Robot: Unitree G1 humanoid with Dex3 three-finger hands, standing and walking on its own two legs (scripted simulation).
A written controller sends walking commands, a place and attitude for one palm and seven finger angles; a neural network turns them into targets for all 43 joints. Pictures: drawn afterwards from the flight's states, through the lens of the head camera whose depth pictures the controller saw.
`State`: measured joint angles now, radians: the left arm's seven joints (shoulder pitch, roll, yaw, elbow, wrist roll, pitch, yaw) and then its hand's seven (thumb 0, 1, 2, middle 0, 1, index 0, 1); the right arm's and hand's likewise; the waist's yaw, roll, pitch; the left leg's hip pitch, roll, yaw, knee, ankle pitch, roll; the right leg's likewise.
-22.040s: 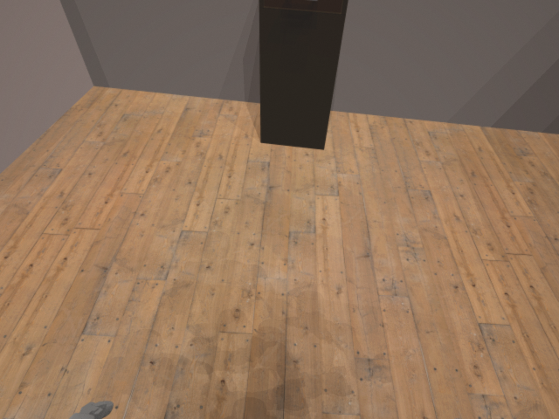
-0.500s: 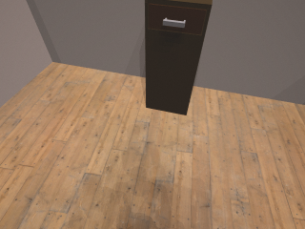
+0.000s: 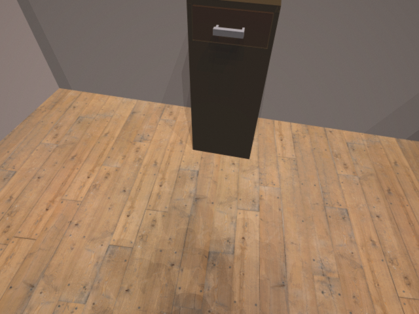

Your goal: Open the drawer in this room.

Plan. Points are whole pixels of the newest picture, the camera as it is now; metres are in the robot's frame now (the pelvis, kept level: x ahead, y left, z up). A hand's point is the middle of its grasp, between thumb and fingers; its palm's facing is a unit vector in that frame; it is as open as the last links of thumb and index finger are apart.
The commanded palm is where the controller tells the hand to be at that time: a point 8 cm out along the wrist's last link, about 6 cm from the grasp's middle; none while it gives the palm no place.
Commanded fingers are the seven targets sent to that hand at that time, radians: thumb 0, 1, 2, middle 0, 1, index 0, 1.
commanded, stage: stand and wait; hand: left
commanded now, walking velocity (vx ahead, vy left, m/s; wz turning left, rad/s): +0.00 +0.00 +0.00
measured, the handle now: (229, 30) +1.17 -0.02 +0.04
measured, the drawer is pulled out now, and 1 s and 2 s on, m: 0.00 0.00 0.00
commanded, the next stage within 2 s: look at it before walking up in 0.06 s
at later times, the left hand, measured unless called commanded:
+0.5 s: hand out of the picture -0.01 +0.16 -0.18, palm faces +0.04 -0.98 -0.18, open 7.4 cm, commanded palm none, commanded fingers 0.00 0.90 0.90 -0.20 -0.30 -0.20 -0.30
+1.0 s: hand out of the picture +0.02 +0.18 -0.18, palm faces +0.01 -0.98 -0.21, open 7.4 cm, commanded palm none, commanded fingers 0.00 0.90 0.90 -0.20 -0.30 -0.20 -0.30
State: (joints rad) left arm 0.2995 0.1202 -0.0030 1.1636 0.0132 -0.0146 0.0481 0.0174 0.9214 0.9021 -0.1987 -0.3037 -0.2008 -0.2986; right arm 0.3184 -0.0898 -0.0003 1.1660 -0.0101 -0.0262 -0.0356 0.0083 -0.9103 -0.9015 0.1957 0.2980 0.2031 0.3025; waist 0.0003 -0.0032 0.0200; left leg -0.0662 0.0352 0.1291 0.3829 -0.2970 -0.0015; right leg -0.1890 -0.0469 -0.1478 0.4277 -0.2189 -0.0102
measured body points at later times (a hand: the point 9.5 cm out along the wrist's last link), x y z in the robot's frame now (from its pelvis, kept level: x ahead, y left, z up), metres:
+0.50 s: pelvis +0.00 +0.00 +0.00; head +0.02 +0.00 +0.45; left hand -0.01 +0.21 -0.16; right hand -0.02 -0.22 -0.16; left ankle -0.06 +0.11 -0.74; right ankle +0.01 -0.11 -0.74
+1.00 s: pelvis +0.02 -0.01 -0.01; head +0.02 -0.01 +0.44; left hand +0.02 +0.23 -0.16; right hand +0.01 -0.24 -0.16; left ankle -0.06 +0.11 -0.74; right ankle +0.01 -0.11 -0.74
